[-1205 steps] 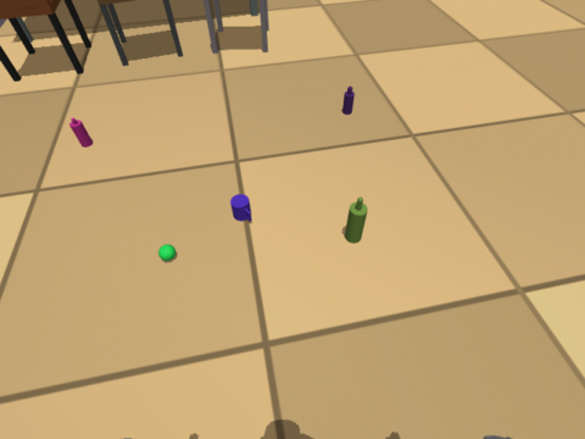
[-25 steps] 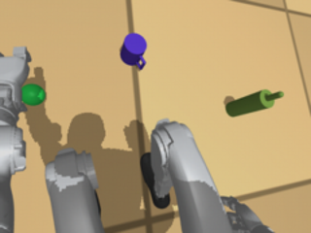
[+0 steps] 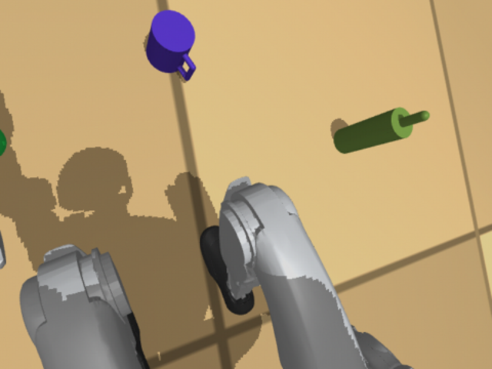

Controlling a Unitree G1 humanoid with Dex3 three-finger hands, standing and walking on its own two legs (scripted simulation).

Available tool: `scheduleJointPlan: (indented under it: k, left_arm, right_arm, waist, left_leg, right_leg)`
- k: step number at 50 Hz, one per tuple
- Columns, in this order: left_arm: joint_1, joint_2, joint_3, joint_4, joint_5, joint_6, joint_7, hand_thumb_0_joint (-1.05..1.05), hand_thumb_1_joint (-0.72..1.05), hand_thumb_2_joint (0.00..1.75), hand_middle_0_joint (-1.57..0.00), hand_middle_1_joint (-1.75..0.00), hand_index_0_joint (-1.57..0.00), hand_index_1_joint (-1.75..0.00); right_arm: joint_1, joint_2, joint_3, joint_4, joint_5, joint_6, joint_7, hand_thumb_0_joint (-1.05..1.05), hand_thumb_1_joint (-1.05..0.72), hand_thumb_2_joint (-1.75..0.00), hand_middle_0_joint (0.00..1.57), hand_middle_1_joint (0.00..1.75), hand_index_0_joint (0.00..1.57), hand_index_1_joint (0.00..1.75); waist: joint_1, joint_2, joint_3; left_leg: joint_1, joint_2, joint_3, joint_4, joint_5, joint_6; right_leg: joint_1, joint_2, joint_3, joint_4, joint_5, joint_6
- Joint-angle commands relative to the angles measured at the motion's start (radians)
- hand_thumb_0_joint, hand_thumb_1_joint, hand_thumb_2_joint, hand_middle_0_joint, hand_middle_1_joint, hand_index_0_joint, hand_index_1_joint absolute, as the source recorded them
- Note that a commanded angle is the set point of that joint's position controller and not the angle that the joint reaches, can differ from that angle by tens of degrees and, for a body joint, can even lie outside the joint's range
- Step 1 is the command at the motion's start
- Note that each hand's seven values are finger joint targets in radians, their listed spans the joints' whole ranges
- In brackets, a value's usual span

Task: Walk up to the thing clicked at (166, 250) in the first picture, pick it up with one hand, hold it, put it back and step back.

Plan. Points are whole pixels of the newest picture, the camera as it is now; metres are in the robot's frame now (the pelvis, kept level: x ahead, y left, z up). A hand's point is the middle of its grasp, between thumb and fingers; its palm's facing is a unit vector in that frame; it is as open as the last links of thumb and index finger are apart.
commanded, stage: rest palm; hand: left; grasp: from above
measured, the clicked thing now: out of the picture +0.50 +0.25 -0.28
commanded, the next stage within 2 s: close in 0.88 s
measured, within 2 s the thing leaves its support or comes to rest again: neither
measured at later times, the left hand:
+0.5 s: hand out of the picture +0.48 +0.25 -0.25, palm faces -0.45 -0.12 -0.89, open 13.9 cm
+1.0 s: hand out of the picture +0.48 +0.25 -0.26, palm faces -0.46 -0.13 -0.88, open 13.8 cm
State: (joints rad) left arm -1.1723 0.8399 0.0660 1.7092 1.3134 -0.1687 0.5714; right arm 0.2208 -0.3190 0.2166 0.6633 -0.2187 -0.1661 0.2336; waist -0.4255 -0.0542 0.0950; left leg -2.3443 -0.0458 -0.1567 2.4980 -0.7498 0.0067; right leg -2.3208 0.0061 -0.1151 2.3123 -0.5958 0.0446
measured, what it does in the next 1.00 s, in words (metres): stands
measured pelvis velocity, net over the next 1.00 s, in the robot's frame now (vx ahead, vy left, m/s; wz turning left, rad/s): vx -0.01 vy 0.01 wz -0.05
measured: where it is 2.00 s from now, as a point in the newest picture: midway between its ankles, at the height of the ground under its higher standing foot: (184, 320)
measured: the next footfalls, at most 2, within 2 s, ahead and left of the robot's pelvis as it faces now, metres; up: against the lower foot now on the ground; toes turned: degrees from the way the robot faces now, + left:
none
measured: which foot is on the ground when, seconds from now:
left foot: down 0.00-1.00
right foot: down 0.00-1.00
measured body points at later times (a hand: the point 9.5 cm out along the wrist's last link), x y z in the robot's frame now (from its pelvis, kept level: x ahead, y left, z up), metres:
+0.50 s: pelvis -0.01 +0.01 +0.00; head +0.28 +0.11 +0.33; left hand +0.50 +0.25 -0.19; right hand +0.00 -0.25 -0.04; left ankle +0.06 +0.12 -0.28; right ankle +0.12 -0.12 -0.28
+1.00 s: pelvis -0.01 +0.01 +0.00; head +0.29 +0.11 +0.32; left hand +0.50 +0.25 -0.21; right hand -0.01 -0.24 -0.04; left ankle +0.06 +0.12 -0.28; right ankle +0.12 -0.12 -0.28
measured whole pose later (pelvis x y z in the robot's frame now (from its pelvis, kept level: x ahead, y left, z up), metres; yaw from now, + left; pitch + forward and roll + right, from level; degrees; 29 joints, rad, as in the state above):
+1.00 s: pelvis -0.01 +0.01 +0.00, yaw -3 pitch +31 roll -15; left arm -1.18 0.97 0.07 1.78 1.28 -0.15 0.63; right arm 0.20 -0.37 0.31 0.59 -0.23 -0.24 0.29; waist -0.47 -0.12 0.20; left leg -2.32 -0.04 -0.20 2.51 -0.74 0.02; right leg -2.27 0.02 -0.16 2.27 -0.57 0.06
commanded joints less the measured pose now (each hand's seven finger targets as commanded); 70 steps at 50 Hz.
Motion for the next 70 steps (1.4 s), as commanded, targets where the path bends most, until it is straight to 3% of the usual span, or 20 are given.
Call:
scheduleJointPlan:
  k: [1, 5, 6, 9, 10, 14, 17, 19, 25, 26, 31, 36, 43, 46, 51, 53, 58, 62, 65, 70]
  left_arm:
    - [-0.302, 0.15, -0.012, -0.075, -0.011, 0.012, 0.053, 0.0, -0.49, 1.02, -0.08, -1.03, -0.08, -1.02]
    - [-0.295, 0.165, -0.005, -0.085, -0.021, 0.021, 0.059, 0.0, -0.48, 1.04, -0.09, -1.03, -0.09, -1.03]
    - [-0.277, 0.194, 0.024, -0.063, -0.016, 0.026, 0.065, 0.0, -0.5, 1.04, -0.08, -1.03, -0.08, -1.03]
    - [-0.273, 0.184, 0.018, -0.035, -0.017, 0.024, 0.061, 0.0, -0.51, 0.97, -0.06, -1.0, -0.07, -0.99]
    - [-0.29, 0.182, 0.021, -0.024, -0.015, 0.02, 0.057, 0.0, -0.51, 0.98, -0.07, -1.0, -0.07, -1.0]
    - [-0.334, 0.216, 0.026, -0.069, -0.013, -0.001, 0.065, 0.0, -0.52, 0.97, -0.06, -1.02, -0.06, -1.01]
    - [-0.316, 0.176, -0.023, -0.04, -0.008, -0.013, 0.063, 0.0, -0.52, 0.99, -0.06, -1.02, -0.07, -1.02]
    - [-0.347, 0.204, -0.015, -0.072, 0.001, -0.018, 0.07, 0.0, -0.52, 1.04, -0.08, -1.03, -0.07, -1.04]
    - [-0.332, 0.207, -0.037, -0.029, 0.002, -0.009, 0.097, 0.0, -0.54, 1.08, -0.09, -1.02, -0.06, -1.04]
    - [-0.364, 0.225, -0.019, -0.072, 0.008, -0.01, 0.104, 0.0, -0.54, 1.08, -0.09, -1.02, -0.06, -1.04]
    - [-0.305, 0.194, -0.045, 0.008, -0.006, 0.018, 0.11, 0.0, -0.53, 1.09, -0.09, -1.04, -0.07, -1.06]
    - [-0.315, 0.267, 0.01, 0.002, -0.014, 0.032, 0.118, 0.0, -0.55, 1.06, -0.08, -1.01, -0.05, -1.04]
    - [-0.275, 0.291, 0.015, 0.003, -0.028, 0.034, 0.101, 0.0, -0.58, 1.14, -0.1, -1.04, -0.05, -1.09]
    - [-0.307, 0.313, 0.029, -0.064, -0.034, 0.016, 0.098, 0.0, -0.56, 1.15, -0.11, -1.05, -0.06, -1.1]
    - [-0.295, 0.249, -0.027, -0.048, -0.049, -0.006, 0.084, 0.0, -0.5, 1.11, -0.13, -1.04, -0.1, -1.08]
    - [-0.312, 0.289, -0.028, -0.049, -0.039, -0.013, 0.091, 0.0, -0.49, 1.09, -0.14, -1.03, -0.11, -1.07]
    - [-0.294, 0.289, -0.037, -0.022, -0.028, -0.014, 0.11, 0.0, -0.48, 1.08, -0.14, -1.02, -0.11, -1.05]
    - [-0.297, 0.257, -0.05, 0.0, -0.022, 0.0, 0.115, 0.0, -0.44, 1.05, -0.17, -0.98, -0.13, -1.02]
    - [-0.311, 0.28, -0.032, -0.022, -0.021, 0.009, 0.123, 0.0, -0.43, 1.01, -0.17, -0.96, -0.14, -0.99]
    - [-0.292, 0.279, -0.039, -0.004, -0.038, 0.029, 0.108, 0.0, -0.39, 0.99, -0.19, -0.95, -0.17, -0.98]
  right_arm:
    - [0.231, -0.313, -0.087, 0.013, -0.001, -0.011, 0.014, 0.0, -0.9, -0.9, 0.2, 0.3, 0.2, 0.3]
    - [0.223, -0.329, -0.087, 0.005, 0.004, -0.015, 0.02, 0.0, -0.9, -0.9, 0.2, 0.3, 0.2, 0.3]
    - [0.242, -0.347, -0.092, 0.013, 0.002, -0.016, 0.021, 0.0, -0.9, -0.9, 0.2, 0.3, 0.2, 0.3]
    - [0.228, -0.345, -0.084, 0.002, 0.002, -0.018, 0.026, 0.0, -0.9, -0.9, 0.2, 0.3, 0.2, 0.3]
    - [0.238, -0.347, -0.076, -0.005, -0.004, -0.022, 0.03, 0.0, -0.9, -0.9, 0.2, 0.3, 0.2, 0.3]
    - [0.222, -0.354, -0.073, -0.002, -0.001, -0.028, 0.023, 0.0, -0.9, -0.9, 0.2, 0.3, 0.2, 0.3]
    - [0.204, -0.343, -0.059, -0.005, -0.009, -0.04, 0.027, 0.0, -0.9, -0.9, 0.2, 0.3, 0.2, 0.3]
    - [0.216, -0.352, -0.059, 0.002, -0.01, -0.041, 0.026, 0.0, -0.9, -0.9, 0.2, 0.3, 0.2, 0.3]
    - [0.188, -0.365, -0.048, -0.004, -0.013, -0.05, 0.035, 0.0, -0.9, -0.9, 0.2, 0.3, 0.2, 0.3]
    - [0.194, -0.372, -0.051, -0.008, -0.012, -0.052, 0.036, 0.0, -0.9, -0.9, 0.2, 0.3, 0.2, 0.3]
    - [0.181, -0.374, -0.03, -0.026, -0.019, -0.071, 0.054, 0.0, -0.9, -0.9, 0.2, 0.3, 0.2, 0.3]
    - [0.192, -0.394, -0.025, -0.042, -0.011, -0.076, 0.061, 0.0, -0.9, -0.9, 0.2, 0.3, 0.2, 0.3]
    - [0.191, -0.391, -0.021, -0.057, -0.006, -0.076, 0.055, 0.0, -0.91, -0.91, 0.2, 0.3, 0.2, 0.3]
    - [0.213, -0.396, -0.022, -0.053, -0.007, -0.072, 0.05, 0.0, -0.91, -0.91, 0.2, 0.3, 0.2, 0.3]
    - [0.208, -0.387, -0.009, -0.047, -0.016, -0.077, 0.048, 0.0, -0.9, -0.9, 0.2, 0.3, 0.2, 0.3]
    - [0.212, -0.392, -0.012, -0.035, -0.012, -0.07, 0.039, 0.0, -0.91, -0.91, 0.2, 0.3, 0.2, 0.3]
    - [0.195, -0.389, -0.001, -0.033, -0.012, -0.068, 0.036, 0.0, -0.9, -0.9, 0.2, 0.3, 0.2, 0.3]
    - [0.184, -0.398, 0.0, -0.043, -0.015, -0.072, 0.042, 0.0, -0.9, -0.9, 0.2, 0.3, 0.2, 0.3]
    - [0.192, -0.401, -0.002, -0.045, -0.015, -0.07, 0.044, 0.0, -0.9, -0.9, 0.2, 0.3, 0.2, 0.3]
    - [0.174, -0.402, 0.001, -0.069, -0.014, -0.08, 0.049, 0.0, -0.9, -0.9, 0.2, 0.3, 0.2, 0.3]
  waist:
    - [-0.053, 0.452, -0.697]
    - [-0.042, 0.463, -0.696]
    - [-0.054, 0.448, -0.671]
    - [-0.066, 0.423, -0.621]
    - [-0.088, 0.404, -0.587]
    - [-0.074, 0.444, -0.633]
    - [-0.099, 0.437, -0.595]
    - [-0.095, 0.489, -0.635]
    - [-0.102, 0.493, -0.566]
    - [-0.098, 0.519, -0.606]
    - [-0.125, 0.489, -0.53]
    - [-0.11, 0.48, -0.551]
    - [-0.109, 0.455, -0.544]
    - [-0.108, 0.493, -0.598]
    - [-0.14, 0.484, -0.551]
    - [-0.13, 0.493, -0.575]
    - [-0.125, 0.501, -0.549]
    - [-0.145, 0.501, -0.499]
    - [-0.141, 0.54, -0.54]
    - [-0.146, 0.488, -0.481]
  left_leg:
    - [0.488, 0.021, 0.072, -0.268, 0.296, 0.008]
    - [0.495, 0.024, 0.063, -0.278, 0.309, 0.006]
    - [0.491, 0.026, 0.054, -0.274, 0.326, 0.004]
    - [0.441, 0.024, 0.059, -0.27, 0.292, 0.01]
    - [0.427, 0.024, 0.055, -0.263, 0.284, 0.012]
    - [0.469, 0.026, 0.046, -0.274, 0.248, 0.008]
    - [0.46, 0.027, 0.048, -0.263, 0.214, 0.012]
    - [0.507, 0.032, 0.036, -0.277, 0.247, 0.002]
    - [0.499, 0.039, 0.016, -0.302, 0.21, -0.005]
    - [0.537, 0.044, 0.005, -0.302, 0.251, -0.012]
    - [0.501, 0.043, 0.013, -0.282, 0.264, -0.006]
    - [0.488, 0.046, -0.001, -0.292, 0.269, -0.006]
    - [0.451, 0.042, 0.017, -0.28, 0.225, 0.005]
    - [0.489, 0.046, 0.014, -0.28, 0.279, -0.002]
    - [0.51, 0.05, 0.003, -0.272, 0.267, -0.006]
    - [0.507, 0.05, 0.006, -0.283, 0.253, -0.005]
    - [0.504, 0.052, 0.0, -0.292, 0.257, -0.008]
    - [0.514, 0.056, -0.017, -0.299, 0.274, -0.014]
    - [0.564, 0.063, -0.03, -0.314, 0.316, -0.024]
    - [0.492, 0.056, -0.01, -0.312, 0.22, -0.009]
  right_leg:
    - [0.458, 0.035, -0.107, -0.172, 0.246, -0.074]
    - [0.462, 0.037, -0.108, -0.175, 0.251, -0.077]
    - [0.454, 0.033, -0.113, -0.178, 0.267, -0.074]
    - [0.453, 0.04, -0.113, -0.184, 0.238, -0.075]
    - [0.443, 0.033, -0.115, -0.189, 0.232, -0.072]
    - [0.449, 0.034, -0.12, -0.194, 0.205, -0.074]
    - [0.45, 0.038, -0.123, -0.193, 0.192, -0.067]
    - [0.453, 0.036, -0.128, -0.185, 0.213, -0.07]
    - [0.409, 0.04, -0.137, -0.187, 0.19, -0.069]
    - [0.403, 0.033, -0.138, -0.176, 0.221, -0.067]
    - [0.413, 0.041, -0.139, -0.181, 0.238, -0.062]
    - [0.434, 0.038, -0.137, -0.182, 0.235, -0.064]
    - [0.482, 0.043, -0.134, -0.203, 0.211, -0.064]
    - [0.522, 0.045, -0.137, -0.202, 0.245, -0.068]
    - [0.499, 0.043, -0.148, -0.206, 0.243, -0.065]
    - [0.523, 0.052, -0.146, -0.215, 0.237, -0.067]
    - [0.509, 0.054, -0.15, -0.21, 0.247, -0.066]
    - [0.456, 0.044, -0.157, -0.198, 0.256, -0.065]
    - [0.458, 0.044, -0.158, -0.192, 0.279, -0.065]
    - [0.461, 0.045, -0.149, -0.209, 0.215, -0.061]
